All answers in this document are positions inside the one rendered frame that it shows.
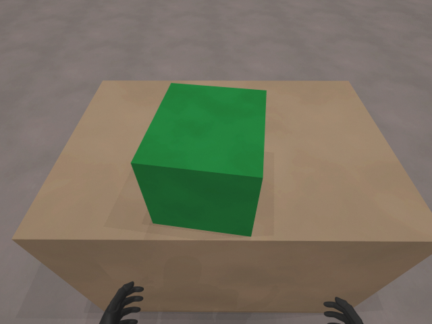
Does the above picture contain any left robot hand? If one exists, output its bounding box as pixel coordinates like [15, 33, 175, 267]
[99, 281, 144, 324]

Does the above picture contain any pedestal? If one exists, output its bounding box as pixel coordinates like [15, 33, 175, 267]
[12, 80, 432, 313]

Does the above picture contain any right robot hand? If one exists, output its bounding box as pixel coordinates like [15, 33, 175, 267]
[323, 297, 364, 324]

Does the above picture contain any carton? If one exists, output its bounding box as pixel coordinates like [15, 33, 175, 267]
[131, 83, 267, 237]

